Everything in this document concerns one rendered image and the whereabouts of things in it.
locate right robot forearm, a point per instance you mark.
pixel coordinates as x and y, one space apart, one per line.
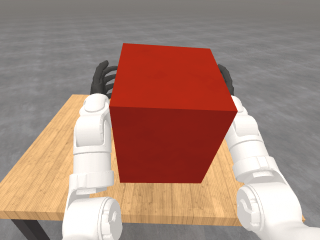
252 163

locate left robot forearm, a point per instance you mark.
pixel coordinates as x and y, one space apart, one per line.
92 147

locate robot left hand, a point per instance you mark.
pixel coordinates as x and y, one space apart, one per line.
99 82

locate carton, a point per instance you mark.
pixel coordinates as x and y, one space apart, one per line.
170 111

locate robot right upper arm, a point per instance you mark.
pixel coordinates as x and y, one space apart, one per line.
272 212

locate robot left upper arm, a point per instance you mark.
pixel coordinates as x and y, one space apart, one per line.
97 218

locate table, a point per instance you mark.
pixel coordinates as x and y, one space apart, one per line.
37 187

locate robot right hand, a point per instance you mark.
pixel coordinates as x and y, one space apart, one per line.
227 78

